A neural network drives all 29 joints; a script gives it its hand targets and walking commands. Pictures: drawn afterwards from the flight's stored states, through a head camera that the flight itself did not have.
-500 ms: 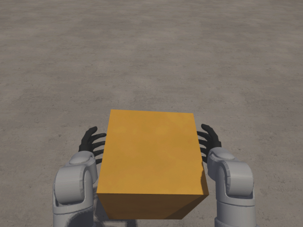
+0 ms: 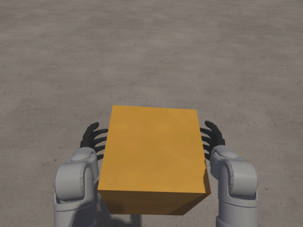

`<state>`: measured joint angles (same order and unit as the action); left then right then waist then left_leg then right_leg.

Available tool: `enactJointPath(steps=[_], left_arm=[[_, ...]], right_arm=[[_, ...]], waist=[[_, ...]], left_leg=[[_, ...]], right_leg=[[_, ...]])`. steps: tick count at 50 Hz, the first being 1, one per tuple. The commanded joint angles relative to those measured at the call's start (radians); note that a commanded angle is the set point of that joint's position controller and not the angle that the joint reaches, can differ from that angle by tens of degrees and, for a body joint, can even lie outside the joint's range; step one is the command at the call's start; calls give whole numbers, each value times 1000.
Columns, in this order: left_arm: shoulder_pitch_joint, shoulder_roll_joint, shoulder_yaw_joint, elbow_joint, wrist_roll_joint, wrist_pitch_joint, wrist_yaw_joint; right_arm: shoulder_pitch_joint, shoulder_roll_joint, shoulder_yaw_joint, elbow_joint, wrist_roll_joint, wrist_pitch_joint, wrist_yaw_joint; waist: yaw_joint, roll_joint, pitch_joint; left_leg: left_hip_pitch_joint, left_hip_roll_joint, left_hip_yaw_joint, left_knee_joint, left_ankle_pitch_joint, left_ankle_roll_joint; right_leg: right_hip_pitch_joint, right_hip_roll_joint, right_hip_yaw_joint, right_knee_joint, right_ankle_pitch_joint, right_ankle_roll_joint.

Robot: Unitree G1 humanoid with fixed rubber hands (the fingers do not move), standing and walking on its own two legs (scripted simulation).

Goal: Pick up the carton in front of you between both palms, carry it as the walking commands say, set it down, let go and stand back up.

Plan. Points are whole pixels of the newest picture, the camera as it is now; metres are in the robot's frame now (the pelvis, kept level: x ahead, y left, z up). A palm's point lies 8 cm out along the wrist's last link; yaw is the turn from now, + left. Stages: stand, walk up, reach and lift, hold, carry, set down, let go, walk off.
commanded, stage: carry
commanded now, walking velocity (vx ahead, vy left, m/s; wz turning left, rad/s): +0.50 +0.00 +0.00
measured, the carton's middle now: (151, 165) +0.28 +0.01 +0.02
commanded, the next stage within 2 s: none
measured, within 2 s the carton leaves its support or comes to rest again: neither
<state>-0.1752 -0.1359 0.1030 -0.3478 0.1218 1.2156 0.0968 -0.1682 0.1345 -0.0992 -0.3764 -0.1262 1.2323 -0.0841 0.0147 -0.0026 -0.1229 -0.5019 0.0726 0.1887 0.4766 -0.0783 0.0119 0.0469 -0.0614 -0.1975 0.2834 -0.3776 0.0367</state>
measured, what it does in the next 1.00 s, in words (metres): walks ahead: left foot, then right foot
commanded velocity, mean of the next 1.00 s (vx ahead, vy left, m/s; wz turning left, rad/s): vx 0.50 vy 0.00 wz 0.00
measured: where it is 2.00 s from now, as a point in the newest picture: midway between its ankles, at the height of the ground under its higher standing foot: (149, 109)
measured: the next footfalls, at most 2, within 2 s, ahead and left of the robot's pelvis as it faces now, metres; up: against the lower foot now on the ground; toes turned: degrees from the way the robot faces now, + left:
left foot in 0.02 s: +0.19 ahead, +0.11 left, +0.00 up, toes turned +10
right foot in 0.50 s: +0.50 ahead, -0.11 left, +0.00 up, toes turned -12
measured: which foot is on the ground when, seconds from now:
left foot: up 0.00-0.00, down 0.02-0.50, up 0.52-0.98, down 1.00-1.00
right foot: down 0.00-0.04, up 0.06-0.48, down 0.50-1.00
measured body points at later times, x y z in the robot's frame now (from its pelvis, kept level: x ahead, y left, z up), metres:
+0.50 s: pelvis +0.33 -0.01 -0.01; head +0.31 -0.01 +0.44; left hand +0.61 +0.14 +0.09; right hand +0.61 -0.16 +0.09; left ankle +0.15 +0.10 -0.73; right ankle +0.46 -0.11 -0.74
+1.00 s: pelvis +0.66 +0.01 -0.01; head +0.65 +0.01 +0.44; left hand +0.95 +0.16 +0.08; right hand +0.94 -0.15 +0.09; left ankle +0.79 +0.10 -0.74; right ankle +0.47 -0.10 -0.73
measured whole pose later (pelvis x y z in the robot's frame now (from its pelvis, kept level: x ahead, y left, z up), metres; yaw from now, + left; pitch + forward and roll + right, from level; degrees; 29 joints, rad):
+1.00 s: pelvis +0.66 +0.01 -0.01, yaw -1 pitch +3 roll +1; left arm -0.19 -0.13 0.11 -0.36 0.13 1.22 0.10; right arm -0.18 0.14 -0.10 -0.37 -0.12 1.23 -0.09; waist 0.00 -0.02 -0.09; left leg -0.47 0.05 0.22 0.46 -0.06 0.04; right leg 0.09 -0.08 -0.19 0.39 -0.48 0.04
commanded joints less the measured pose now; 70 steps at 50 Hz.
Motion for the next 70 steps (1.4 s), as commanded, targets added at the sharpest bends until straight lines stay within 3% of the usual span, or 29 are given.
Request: enactJointPath(steps=[1,2,3,4,7,9,12,16,21,23,25,26,27,28,30,31,33,36,45,49,50,51,52,53,55,57,60,65,70], left_arm=[[-431,-835,-690,-17,-413,27,-275],[-449,-822,-691,-20,-414,31,-274],[-491,-844,-708,-42,-430,40,-274],[-508,-861,-717,-31,-432,33,-277],[-518,-946,-727,-27,-437,-4,-279],[-495,-984,-734,-22,-428,-23,-271],[-439,-984,-738,-26,-408,-42,-255],[-430,-941,-737,-67,-403,-36,-243],[-427,-868,-720,-68,-415,7,-251],[-433,-850,-708,-52,-418,20,-258],[-420,-843,-691,-20,-415,27,-264],[-411,-833,-679,-5,-409,29,-266],[-425,-845,-672,29,-405,21,-271],[-414,-879,-676,31,-418,16,-274],[-458,-949,-693,1,-433,-2,-279],[-483,-970,-699,-14,-437,-12,-279],[-489,-988,-711,-38,-447,-24,-281],[-453,-971,-719,-52,-455,-30,-289],[-402,-854,-684,-54,-420,9,-280],[-423,-837,-684,-38,-410,25,-274],[-437,-827,-687,-35,-410,27,-274],[-478,-846,-701,-59,-425,36,-273],[-485,-855,-710,-48,-427,32,-276],[-495,-889,-717,-31,-429,21,-278],[-506,-949,-727,-31,-431,-6,-281],[-486,-993,-735,-24,-428,-27,-275],[-429,-1002,-743,-21,-411,-49,-260],[-435,-953,-748,-75,-412,-48,-247],[-431,-874,-731,-86,-426,1,-252]], right_arm=[[-406,857,678,38,396,9,242],[-397,851,667,54,390,9,245],[-410,855,653,87,377,0,248],[-411,891,663,84,397,-4,252],[-467,979,692,37,431,-30,262],[-474,994,702,22,440,-44,266],[-435,975,709,3,448,-52,275],[-421,919,705,-33,446,-45,275],[-391,850,680,-13,410,-14,258],[-402,837,677,-3,401,-3,254],[-419,824,680,2,399,8,251],[-440,814,681,-2,400,15,251],[-474,840,698,-28,411,21,251],[-489,850,700,-9,412,17,254],[-508,916,714,-9,422,-7,257],[-509,948,719,-3,428,-18,258],[-482,979,724,1,423,-36,254],[-426,983,726,6,398,-53,241],[-417,880,714,-28,403,-11,232],[-419,862,691,6,407,6,243],[-415,861,682,17,406,7,246],[-422,852,663,52,387,0,251],[-408,890,673,69,400,-6,254],[-434,915,678,43,417,-12,257],[-455,981,694,34,429,-32,264],[-466,1004,705,19,438,-47,268],[-422,992,708,11,443,-59,279],[-413,929,703,-36,441,-57,278],[-386,854,677,-29,408,-21,256]], waist=[[-21,-83,-167],[-47,44,-220],[-50,312,-282],[-39,300,-256],[-32,65,-254],[-26,105,-262],[-28,140,-226],[-31,142,-149],[-34,160,-66],[-28,160,-76],[-1,89,-170],[21,-56,-223],[16,-336,-288],[12,-286,-266],[5,-89,-271],[2,-38,-253],[0,-73,-258],[0,-106,-221],[6,-150,-60],[-23,-118,-147],[-45,-45,-215],[-53,210,-305],[-39,320,-290],[-36,236,-277],[-33,59,-256],[-25,93,-260],[-26,134,-226],[-30,140,-131],[-33,160,-52]], left_leg=[[378,-75,85,-42,-63,18],[550,84,-160,-113,-193,48],[749,322,-610,-212,-256,194],[768,353,-697,-259,-84,224],[641,284,-412,-204,154,148],[584,248,-299,-247,91,106],[577,226,-216,-294,49,119],[583,190,-126,-303,135,117],[594,174,-61,-273,244,89],[594,168,-27,-180,353,69],[449,101,52,120,365,17],[267,49,54,375,150,-18],[-49,-82,-12,646,-277,-53],[-139,-63,-147,793,-400,-26],[-157,28,-198,802,-321,16],[-134,53,-202,725,-269,16],[-83,53,-172,604,-211,9],[-107,40,-119,435,-165,-15],[-70,-11,6,40,44,-2],[322,-103,106,-52,-23,23],[533,-7,-23,-55,-97,30],[749,281,-514,-150,-250,176],[796,356,-733,-271,-107,237],[773,348,-605,-231,29,227],[648,286,-413,-202,187,157],[582,245,-292,-246,114,105],[577,220,-207,-294,78,114],[604,179,-108,-307,181,116],[624,166,-48,-283,314,91]], right_leg=[[-107,-120,-36,264,599,-64],[-275,-74,-41,493,406,-24],[-567,46,-10,786,121,19],[-712,52,118,924,-117,-7],[-713,-60,200,904,-1,-55],[-654,-61,170,792,76,-47],[-671,-50,121,629,140,-27],[-672,-38,59,391,248,-14],[-591,-6,-2,229,343,-46],[-481,20,-32,190,319,-65],[-137,64,-72,156,234,-67],[22,-128,227,74,88,-105],[243,-356,661,-33,60,-250],[216,-369,692,-73,225,-273],[144,-318,483,-14,412,-233],[81,-300,413,-31,435,-204],[39,-267,310,-73,365,-168],[33,-246,228,-121,336,-181],[77,-182,65,-88,575,-137],[-15,-122,-51,241,781,-71],[-171,-98,-42,437,586,-47],[-464,14,-15,768,341,6],[-660,88,95,937,-89,-5],[-702,19,178,1032,-95,-35],[-685,-55,205,951,3,-63],[-629,-66,181,829,92,-54],[-655,-54,129,674,149,-31],[-690,-41,54,400,272,-10],[-605,-2,-8,226,366,-48]])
